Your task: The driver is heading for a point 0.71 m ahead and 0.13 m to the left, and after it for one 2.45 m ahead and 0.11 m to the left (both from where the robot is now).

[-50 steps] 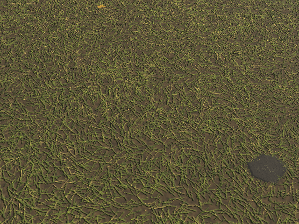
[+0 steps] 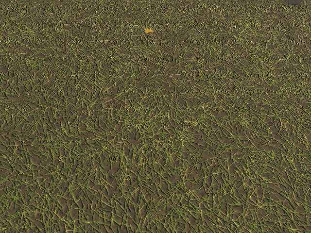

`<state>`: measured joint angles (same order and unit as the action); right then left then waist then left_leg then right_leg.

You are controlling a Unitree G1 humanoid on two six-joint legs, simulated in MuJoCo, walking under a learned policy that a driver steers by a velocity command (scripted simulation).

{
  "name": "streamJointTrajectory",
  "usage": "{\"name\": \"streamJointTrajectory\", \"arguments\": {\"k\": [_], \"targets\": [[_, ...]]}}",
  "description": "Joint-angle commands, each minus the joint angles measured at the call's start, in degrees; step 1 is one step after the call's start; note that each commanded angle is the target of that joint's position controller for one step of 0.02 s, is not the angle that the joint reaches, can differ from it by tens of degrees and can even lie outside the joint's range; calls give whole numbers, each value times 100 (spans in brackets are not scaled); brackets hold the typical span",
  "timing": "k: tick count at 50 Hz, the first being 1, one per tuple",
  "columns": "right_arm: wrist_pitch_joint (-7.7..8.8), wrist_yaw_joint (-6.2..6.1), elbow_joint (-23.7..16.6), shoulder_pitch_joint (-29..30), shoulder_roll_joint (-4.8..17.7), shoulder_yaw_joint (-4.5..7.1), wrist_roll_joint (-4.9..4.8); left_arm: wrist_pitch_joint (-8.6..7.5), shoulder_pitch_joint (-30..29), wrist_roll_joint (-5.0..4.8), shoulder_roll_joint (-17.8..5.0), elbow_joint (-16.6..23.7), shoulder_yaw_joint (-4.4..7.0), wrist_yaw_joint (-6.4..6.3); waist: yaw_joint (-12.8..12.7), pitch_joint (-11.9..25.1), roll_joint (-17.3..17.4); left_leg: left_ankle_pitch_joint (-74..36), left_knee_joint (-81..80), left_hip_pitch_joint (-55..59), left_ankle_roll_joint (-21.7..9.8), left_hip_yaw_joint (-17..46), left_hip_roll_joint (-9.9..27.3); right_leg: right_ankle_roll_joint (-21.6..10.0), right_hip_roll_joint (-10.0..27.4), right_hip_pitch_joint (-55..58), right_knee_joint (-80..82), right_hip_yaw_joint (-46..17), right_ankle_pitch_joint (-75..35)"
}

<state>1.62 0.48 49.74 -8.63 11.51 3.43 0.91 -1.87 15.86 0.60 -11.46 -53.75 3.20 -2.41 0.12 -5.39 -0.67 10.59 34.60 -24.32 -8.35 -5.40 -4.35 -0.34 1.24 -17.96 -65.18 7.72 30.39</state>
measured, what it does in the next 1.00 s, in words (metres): walks ahead, turning left: right foot, then left foot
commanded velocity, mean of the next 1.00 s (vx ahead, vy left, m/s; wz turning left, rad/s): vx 0.23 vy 0.00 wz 0.44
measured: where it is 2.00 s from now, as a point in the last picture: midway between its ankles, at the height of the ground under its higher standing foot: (107, 177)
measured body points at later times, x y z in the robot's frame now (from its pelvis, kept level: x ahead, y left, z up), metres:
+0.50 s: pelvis +0.04 -0.05 +0.02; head +0.05 -0.05 +0.47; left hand +0.07 +0.25 -0.09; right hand +0.20 -0.29 -0.11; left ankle +0.08 +0.05 -0.71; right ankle +0.05 -0.15 -0.72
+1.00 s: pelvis +0.16 +0.05 +0.01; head +0.19 +0.07 +0.46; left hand -0.01 +0.25 -0.13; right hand +0.45 -0.07 -0.09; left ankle +0.18 +0.15 -0.72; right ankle +0.06 -0.14 -0.68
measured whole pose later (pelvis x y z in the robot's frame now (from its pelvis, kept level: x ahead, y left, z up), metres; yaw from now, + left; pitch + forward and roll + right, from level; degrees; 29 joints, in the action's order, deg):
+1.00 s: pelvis +0.16 +0.05 +0.01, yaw +26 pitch +2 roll +0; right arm 3.1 1.9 43.0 -3.4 13.5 1.9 2.8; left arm -2.9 28.1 0.4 -12.9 -54.2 2.4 0.4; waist -4.2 -1.9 -0.3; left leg 10.3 31.8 -22.6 -4.3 -4.1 -1.7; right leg -1.6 3.0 -6.3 -43.7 2.5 26.5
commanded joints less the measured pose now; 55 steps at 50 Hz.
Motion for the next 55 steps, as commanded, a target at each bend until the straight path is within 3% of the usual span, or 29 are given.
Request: {"name": "streamJointTrajectory", "arguments": {"k": [1,2,4,7,12,18,19,21,23,24,25,26,27,28,30,33,37,41,43,45,46,47,48,49,50,51,52,54,55], "targets": [[-171,-137,-246,-556,891,250,-96,57,97,43,-534,514,118,19,136,815,20,-2816,-1633,1476,-1394,2642,2113,153,142,-1571,-1144,-905,-137],[-199,-164,-245,-462,742,204,-85,101,-49,106,-622,608,148,6,24,604,67,-2368,-1749,1152,-1087,2382,1777,167,229,-1470,-664,-944,-413],[-179,-154,-304,-404,753,202,-23,262,151,183,-533,571,137,13,-83,745,212,-2210,-1791,891,-843,2088,1431,196,127,-1113,-327,-880,-741],[-128,-97,-370,-458,1026,279,6,353,108,117,-465,672,113,30,-94,1013,303,-1939,-1781,1000,-697,2120,1271,264,71,-1116,119,-931,-888],[-258,-98,-483,-584,1157,335,12,442,-518,91,-640,995,133,11,153,928,689,412,-2079,1155,-497,2723,1153,360,24,-1387,912,-1076,-935],[-320,-56,-601,-604,1235,391,68,349,-666,4,-675,1196,87,-21,237,889,767,591,-2024,1224,-450,3291,1165,198,-226,-964,1790,-1141,-671],[-330,-41,-607,-633,1250,404,66,316,-567,6,-698,1213,78,-8,213,1034,771,1068,-2064,1192,-456,3389,1117,148,-297,-700,1994,-1106,-547],[-375,1,-676,-444,1261,422,65,252,-229,-10,-729,1202,65,27,8,1027,888,2106,-2229,657,-377,3555,964,-27,-509,149,2719,-983,-229],[-423,3,-838,59,1148,419,-4,184,656,-14,-736,976,66,-19,-574,693,826,2746,-2163,-569,169,3260,413,-285,-602,1756,4527,-810,-744],[-402,-49,-885,-58,795,350,-73,141,816,25,-1237,926,179,-114,-536,542,-279,2934,-734,-1393,549,2534,-142,-417,443,2316,5390,-1838,38],[-312,-66,-1035,-211,476,258,-112,118,457,116,-1817,1167,271,-134,-341,702,-1490,2311,1120,-2096,650,1331,-821,-830,2274,2217,6027,-4128,1433],[-244,-33,-1016,105,1101,371,123,110,-115,204,-1693,1209,276,-116,-128,22,-596,1337,1647,-2230,698,1496,-213,-992,2151,1190,6120,-4047,1417],[-222,76,-944,-86,1167,410,146,59,-356,147,-1358,1239,188,-92,142,24,-431,852,2002,-1852,700,1520,-120,-877,1793,948,5994,-3514,1026],[-224,165,-812,-399,1124,397,163,6,-535,99,-1163,1266,138,-42,296,127,-466,567,2407,-1690,742,1396,-99,-710,1458,995,5933,-2928,547],[-247,273,-669,-655,985,342,184,-76,-363,73,-1035,1258,101,40,218,202,-727,366,3000,-1666,779,1184,-28,-646,1078,1040,5930,-2214,149],[-209,323,-811,-185,802,237,169,-216,425,100,-1007,964,129,177,-137,-4,-583,68,2843,-2150,824,1298,74,-793,1090,1511,5921,-1986,-423],[-157,311,-910,401,814,178,165,-312,954,61,-1107,701,177,218,-422,-69,-631,-43,1857,-2282,949,1197,191,-889,1171,2107,5867,-1700,-1411],[-82,390,-1123,1079,593,7,159,-329,1145,44,-1066,486,156,254,-549,-80,-797,-36,565,-1458,905,335,485,-909,1146,1878,5673,-1228,-2618],[-48,383,-1194,1247,548,-50,145,-303,1300,50,-1106,349,163,268,-587,-80,-910,297,82,-863,735,11,419,-910,1187,1746,5449,-1115,-3366],[1,316,-1145,936,624,-38,124,-260,1306,43,-1211,252,180,258,-355,35,-952,466,-259,-123,464,-126,243,-902,1342,1672,5084,-1116,-4413],[47,252,-971,397,680,0,122,-247,1200,18,-1241,229,174,252,-27,269,-832,306,-607,601,323,-138,90,-825,1289,1624,4522,-969,-5367],[125,171,-639,-528,831,70,170,-232,1116,-34,-1180,214,142,250,411,821,-493,-34,-956,1862,170,-53,43,-677,1025,1321,3447,-612,-5738],[184,76,-424,-1547,1215,175,285,-240,968,-64,-977,400,55,256,852,1603,37,798,-1145,3390,-69,1112,1101,-525,788,272,1985,-398,-4231],[185,4,-341,-1993,1888,310,273,-258,1183,-106,-320,709,-90,317,704,2124,1652,1282,-1728,4631,-630,3908,2815,-283,-166,-1683,148,-151,-322],[158,-11,-329,-1805,1721,286,85,-214,883,16,-999,613,97,252,717,1806,848,914,-1905,4086,-685,4227,2756,-402,-36,-2069,-476,-934,-217],[156,-5,-350,-1284,1402,182,58,-236,635,-3,-955,686,110,291,428,1086,620,435,-1875,3476,-572,3270,2456,-469,241,-2195,-493,-1023,-709],[181,19,-380,-941,1065,90,60,-271,549,-13,-830,657,68,333,263,736,462,-180,-2050,2827,-426,2637,2134,-456,391,-1998,-200,-985,-1084],[246,-2,-365,-623,749,-16,26,-140,748,94,-707,492,60,394,-51,465,637,-583,-2371,2177,-185,1798,1659,-336,526,-1607,163,-890,-1354],[294,-12,-326,-661,726,-30,29,-70,851,109,-640,426,55,436,-104,465,661,-846,-2469,2043,-180,1577,1617,-294,481,-1485,170,-856,-1428]]}}
Keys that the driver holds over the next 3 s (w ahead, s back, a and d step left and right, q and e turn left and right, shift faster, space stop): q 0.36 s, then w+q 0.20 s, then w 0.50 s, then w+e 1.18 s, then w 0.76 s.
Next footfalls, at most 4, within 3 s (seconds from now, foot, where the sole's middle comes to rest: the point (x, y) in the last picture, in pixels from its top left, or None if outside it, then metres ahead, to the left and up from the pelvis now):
0.48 right None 0.09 -0.14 -0.75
0.94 left None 0.21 0.17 -0.75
1.48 right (128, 200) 0.57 0.13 -0.75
2.00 left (90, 142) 0.86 0.33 -0.75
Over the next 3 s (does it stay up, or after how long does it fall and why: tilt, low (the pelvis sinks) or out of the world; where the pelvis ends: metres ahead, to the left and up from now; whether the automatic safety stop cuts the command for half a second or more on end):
stays up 1.20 0.11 0.02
